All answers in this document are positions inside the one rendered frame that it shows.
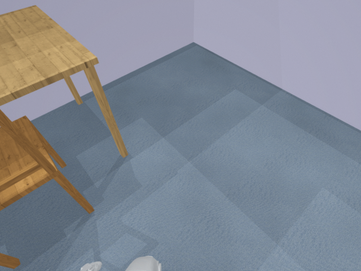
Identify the chair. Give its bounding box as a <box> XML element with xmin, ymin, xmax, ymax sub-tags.
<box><xmin>0</xmin><ymin>110</ymin><xmax>94</xmax><ymax>269</ymax></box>

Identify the robot left thigh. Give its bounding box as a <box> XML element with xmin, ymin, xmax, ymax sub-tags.
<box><xmin>125</xmin><ymin>256</ymin><xmax>161</xmax><ymax>271</ymax></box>

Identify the table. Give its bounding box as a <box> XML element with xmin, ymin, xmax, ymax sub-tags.
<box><xmin>0</xmin><ymin>5</ymin><xmax>128</xmax><ymax>158</ymax></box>

